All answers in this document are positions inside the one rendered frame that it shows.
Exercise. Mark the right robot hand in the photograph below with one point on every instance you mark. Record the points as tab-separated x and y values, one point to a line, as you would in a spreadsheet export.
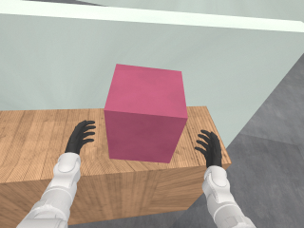
212	154

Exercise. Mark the left robot upper arm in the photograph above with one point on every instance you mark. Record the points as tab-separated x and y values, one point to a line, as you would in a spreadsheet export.
43	223

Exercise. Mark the left robot hand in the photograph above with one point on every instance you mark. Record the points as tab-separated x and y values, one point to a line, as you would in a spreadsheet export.
76	139

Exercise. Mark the carton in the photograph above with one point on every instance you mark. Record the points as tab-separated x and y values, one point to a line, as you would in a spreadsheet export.
145	113

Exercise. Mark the pedestal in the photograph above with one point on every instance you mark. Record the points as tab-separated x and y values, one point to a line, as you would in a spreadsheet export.
31	142

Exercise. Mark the robot right forearm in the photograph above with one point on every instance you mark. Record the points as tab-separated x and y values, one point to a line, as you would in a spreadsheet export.
220	202

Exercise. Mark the robot left forearm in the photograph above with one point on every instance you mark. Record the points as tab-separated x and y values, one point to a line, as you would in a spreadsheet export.
57	199

